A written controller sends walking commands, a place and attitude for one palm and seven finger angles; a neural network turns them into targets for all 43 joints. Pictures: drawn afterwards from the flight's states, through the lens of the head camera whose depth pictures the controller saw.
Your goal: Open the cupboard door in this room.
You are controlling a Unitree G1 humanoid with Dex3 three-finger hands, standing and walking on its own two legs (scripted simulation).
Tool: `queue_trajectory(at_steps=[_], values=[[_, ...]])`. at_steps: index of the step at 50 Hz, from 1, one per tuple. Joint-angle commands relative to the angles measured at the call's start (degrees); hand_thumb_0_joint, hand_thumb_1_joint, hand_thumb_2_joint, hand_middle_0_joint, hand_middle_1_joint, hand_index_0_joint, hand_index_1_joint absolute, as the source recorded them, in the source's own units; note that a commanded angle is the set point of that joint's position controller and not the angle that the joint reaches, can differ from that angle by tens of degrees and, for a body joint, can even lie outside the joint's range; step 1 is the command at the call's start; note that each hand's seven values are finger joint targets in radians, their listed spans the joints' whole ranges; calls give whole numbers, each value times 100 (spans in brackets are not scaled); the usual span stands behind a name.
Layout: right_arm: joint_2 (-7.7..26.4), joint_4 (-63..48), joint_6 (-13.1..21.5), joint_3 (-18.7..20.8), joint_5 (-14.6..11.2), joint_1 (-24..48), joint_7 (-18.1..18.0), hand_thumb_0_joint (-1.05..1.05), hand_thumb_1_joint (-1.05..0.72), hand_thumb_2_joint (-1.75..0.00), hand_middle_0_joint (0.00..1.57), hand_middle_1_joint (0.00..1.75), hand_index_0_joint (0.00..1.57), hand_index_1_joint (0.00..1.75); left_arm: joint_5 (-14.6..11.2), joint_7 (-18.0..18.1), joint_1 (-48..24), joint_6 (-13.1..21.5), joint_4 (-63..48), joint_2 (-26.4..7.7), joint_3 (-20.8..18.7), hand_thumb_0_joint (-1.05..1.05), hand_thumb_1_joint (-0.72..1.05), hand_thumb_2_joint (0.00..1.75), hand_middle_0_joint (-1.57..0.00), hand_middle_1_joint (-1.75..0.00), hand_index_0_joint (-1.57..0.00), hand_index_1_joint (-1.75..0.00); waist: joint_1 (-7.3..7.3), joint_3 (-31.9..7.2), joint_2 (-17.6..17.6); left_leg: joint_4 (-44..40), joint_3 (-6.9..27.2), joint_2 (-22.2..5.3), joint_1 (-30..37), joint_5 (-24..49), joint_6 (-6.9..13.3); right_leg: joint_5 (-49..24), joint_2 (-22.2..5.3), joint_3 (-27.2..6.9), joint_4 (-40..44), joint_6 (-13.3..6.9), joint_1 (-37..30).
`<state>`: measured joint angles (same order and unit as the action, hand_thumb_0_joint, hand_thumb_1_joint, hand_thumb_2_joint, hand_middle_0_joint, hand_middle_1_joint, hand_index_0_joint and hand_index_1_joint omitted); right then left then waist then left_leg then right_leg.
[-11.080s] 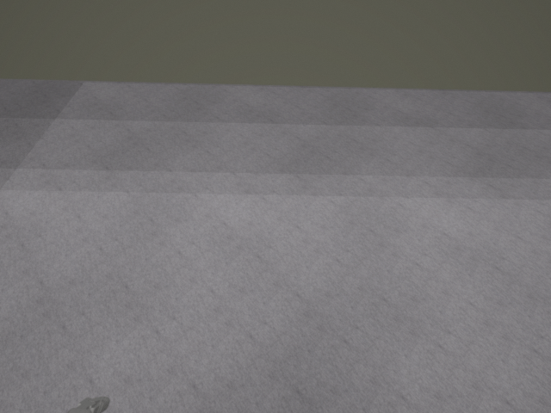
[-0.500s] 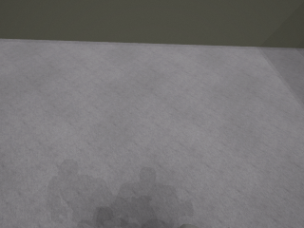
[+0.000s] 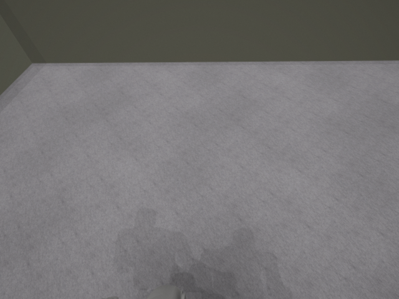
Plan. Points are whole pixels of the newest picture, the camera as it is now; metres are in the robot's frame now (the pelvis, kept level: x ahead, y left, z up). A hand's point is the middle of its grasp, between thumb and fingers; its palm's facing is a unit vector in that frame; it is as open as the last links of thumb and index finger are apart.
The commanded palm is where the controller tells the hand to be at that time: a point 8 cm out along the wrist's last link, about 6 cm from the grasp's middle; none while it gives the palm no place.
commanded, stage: turn or walk to find it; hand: left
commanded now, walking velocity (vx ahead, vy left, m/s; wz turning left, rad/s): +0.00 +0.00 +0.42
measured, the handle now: out of the picture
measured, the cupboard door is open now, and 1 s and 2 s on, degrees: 0 0 0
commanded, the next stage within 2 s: none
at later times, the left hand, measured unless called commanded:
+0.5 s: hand out of the picture -0.03 +0.27 -0.17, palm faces +0.25 -0.93 -0.25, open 7.4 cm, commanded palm none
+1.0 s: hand out of the picture -0.05 +0.20 -0.15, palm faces +0.41 -0.87 -0.26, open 7.4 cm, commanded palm none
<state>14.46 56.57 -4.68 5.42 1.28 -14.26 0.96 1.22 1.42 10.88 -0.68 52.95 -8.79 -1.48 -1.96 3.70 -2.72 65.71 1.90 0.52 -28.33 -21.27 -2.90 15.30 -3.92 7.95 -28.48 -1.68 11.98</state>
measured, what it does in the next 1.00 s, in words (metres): steps on the spot, turning left: left foot, then right foot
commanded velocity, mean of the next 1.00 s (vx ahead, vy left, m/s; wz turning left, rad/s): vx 0.00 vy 0.00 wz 0.42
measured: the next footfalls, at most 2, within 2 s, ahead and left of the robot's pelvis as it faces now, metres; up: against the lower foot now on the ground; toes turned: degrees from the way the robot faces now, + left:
left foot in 0.28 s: -0.01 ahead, +0.16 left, +0.00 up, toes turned +12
right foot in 0.72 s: +0.04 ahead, -0.08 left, +0.00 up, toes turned +13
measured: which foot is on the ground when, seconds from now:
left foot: up 0.00-0.26, down 0.28-0.72, up 0.74-1.00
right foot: down 0.00-0.28, up 0.30-0.70, down 0.72-1.00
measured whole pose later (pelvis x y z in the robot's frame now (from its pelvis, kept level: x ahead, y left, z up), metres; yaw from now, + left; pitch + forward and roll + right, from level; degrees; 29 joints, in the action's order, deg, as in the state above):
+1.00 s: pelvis -0.04 +0.00 +0.00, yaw +25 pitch -1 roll +2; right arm 14.4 57.5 -5.0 4.9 1.0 -13.0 1.0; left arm 1.6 1.2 12.1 -0.4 53.8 -9.2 -1.5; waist -0.9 4.6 -1.4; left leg 59.1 0.6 -1.7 -24.1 -24.1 -3.9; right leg 15.2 -5.7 10.7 -28.5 -1.4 12.1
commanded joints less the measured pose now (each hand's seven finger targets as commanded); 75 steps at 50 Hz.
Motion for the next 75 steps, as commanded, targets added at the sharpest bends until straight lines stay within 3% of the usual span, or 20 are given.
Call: queue_trajectory(at_steps=[1, 8, 12, 14, 15, 20, 27, 33, 34, 36, 38, 42, 53, 57, 58, 59, 60, 63, 66, 75], values=[[278, -369, 126, 19, 2, 237, 5, 0, -90, -90, 20, 30, 20, 30, 10, 71, 192, 143, -302, -1171, -323, 0, 90, 90, -20, -30, -20, -30, 271, -163, 1157, -273, -87, -231, -240, -128, -120, -1214, -1486, -879, 1153, -510, -390], [179, -454, 225, -116, -81, 673, -28, 0, -90, -90, 20, 30, 20, 30, 71, 48, 596, 85, -46, -1515, -422, 0, 90, 90, -20, -30, -20, -30, 515, -458, 1501, -2028, -511, -203, 463, -681, -37, -2486, -1711, -730, 664, -690, -804], [334, -318, 345, -108, -75, 93, -42, 0, -90, -90, 20, 30, 20, 30, -16, 27, 367, 6, 0, -1473, -429, 0, 90, 90, -20, -30, -20, -30, 107, -714, 989, -4222, -622, -241, 1985, 912, 112, -1834, -1474, -163, -303, -93, -71], [1325, -354, 395, 99, -13, -208, -75, 0, -90, -90, 20, 30, 20, 30, -57, -33, 299, -73, -332, -860, -276, 0, 90, 90, -20, -30, -20, -30, -75, -651, -1538, -4815, 1866, -2337, 2844, 3420, 1092, 2006, -351, 158, -2339, 590, 2036], [1323, -260, 377, 107, -6, -359, -131, 0, -90, -90, 20, 30, 20, 30, -7, -4, -78, -145, -385, -955, -251, 0, 90, 90, -20, -30, -20, -30, -239, -604, -1069, -4804, 1836, -2422, 2454, 3403, 1361, 2018, -342, -353, -2996, 546, 1970], [845, -471, 433, -63, -21, 515, -202, 0, -90, -90, 20, 30, 20, 30, -26, -88, 113, -135, -42, -989, -297, 0, 90, 90, -20, -30, -20, -30, 186, -367, -577, -4723, 800, -1399, 2116, 3115, 1132, 793, -237, -597, -3436, 619, 1848], [873, -456, 397, 7, 3, 176, -184, 0, -90, -90, 20, 30, 20, 30, -52, -48, -208, -122, -257, -903, -248, 0, 90, 90, -20, -30, -20, -30, -4, -440, -537, -4624, 1267, -1447, 2328, 3195, 1316, 1043, -80, -643, -2442, 662, 1630], [871, -574, 336, 62, 0, 447, -156, 0, -90, -90, 20, 30, 20, 30, -93, -17, 356, -6, -215, -877, -239, 0, 90, 90, -20, -30, -20, -30, 281, -651, -538, -4065, 1460, -1121, 1635, 3145, 1077, 204, 195, -450, -216, 561, 142], [778, -589, 340, 59, -36, 473, -140, 0, -90, -90, 20, 30, 20, 30, -74, 2, 549, 39, -164, -972, -265, 0, 90, 90, -20, -30, -20, -30, 387, -680, -315, -3803, 1340, -893, 1218, 2552, 849, -408, 70, -482, 508, 540, -455], [180, -788, 353, -30, -83, 384, -77, 0, -90, -90, 20, 30, 20, 30, 55, 63, 692, 133, -195, -1740, -413, 0, 90, 90, -20, -30, -20, -30, 451, -578, 1926, -1944, 72, 351, -445, -800, 153, -1512, -2055, -2462, 1177, -305, -1347], [487, -653, 179, 88, -15, 503, -90, 0, -90, -90, 20, 30, 20, 30, -21, 76, 328, 119, -330, -1560, -417, 0, 90, 90, -20, -30, -20, -30, 378, -227, 1527, -134, 433, 62, -223, -980, 181, -879, -2138, -2392, 1414, -757, -49], [323, -347, 121, 53, 4, 92, 15, 0, -90, -90, 20, 30, 20, 30, -4, 71, -220, 150, -486, -1117, -296, 0, 90, 90, -20, -30, -20, -30, 68, -91, 1097, 434, 128, -167, -164, 23, 6, -917, -1406, -1022, 1225, -438, 109], [188, -454, 235, -124, -86, 681, -22, 0, -90, -90, 20, 30, 20, 30, 67, 44, 528, 84, -76, -1530, -428, 0, 90, 90, -20, -30, -20, -30, 503, -464, 1455, -2084, -521, -219, 534, -655, -23, -2313, -1724, -691, 671, -687, -744], [324, -310, 350, -118, -75, 125, -38, 0, -90, -90, 20, 30, 20, 30, -17, 21, 366, 10, -17, -1479, -429, 0, 90, 90, -20, -30, -20, -30, 133, -744, 1020, -4169, -654, -233, 1923, 876, 112, -1883, -1480, -152, -279, -107, -162], [746, -320, 416, -26, -38, -36, -47, 0, -90, -90, 20, 30, 20, 30, -63, -1, 442, -36, -118, -1224, -402, 0, 90, 90, -20, -30, -20, -30, 43, -885, -129, -4621, 426, -1043, 2674, 1705, 432, -702, -994, 173, -1203, 257, 773], [1266, -340, 407, 85, -6, -221, -73, 0, -90, -90, 20, 30, 20, 30, -69, -39, 255, -66, -347, -870, -278, 0, 90, 90, -20, -30, -20, -30, -80, -664, -1480, -4789, 1872, -2290, 2866, 3433, 1111, 1922, -351, 227, -2250, 598, 1987], [1282, -225, 386, 97, -3, -362, -130, 0, -90, -90, 20, 30, 20, 30, -14, 8, -176, -153, -394, -948, -247, 0, 90, 90, -20, -30, -20, -30, -257, -612, -1308, -4870, 1859, -2373, 2318, 3142, 1394, 2093, -335, -342, -2923, 550, 1829], [875, -382, 414, -40, 5, 360, -218, 0, -90, -90, 20, 30, 20, 30, -27, -69, -150, -139, -171, -963, -300, 0, 90, 90, -20, -30, -20, -30, 104, -282, -703, -4740, 1200, -1674, 2074, 3016, 1263, 1101, -314, -653, -3477, 573, 1997], [815, -404, 462, -58, -34, 360, -217, 0, -90, -90, 20, 30, 20, 30, -40, -84, 20, -111, -58, -968, -277, 0, 90, 90, -20, -30, -20, -30, 152, -465, -475, -4631, 830, -1424, 2367, 3654, 1184, 825, -234, -609, -3325, 648, 1857], [870, -428, 384, 45, 13, 143, -182, 0, -90, -90, 20, 30, 20, 30, -67, -31, -357, -102, -338, -849, -229, 0, 90, 90, -20, -30, -20, -30, -11, -472, -582, -4502, 1427, -1383, 2251, 3451, 1305, 1062, 14, -620, -1983, 654, 1357]])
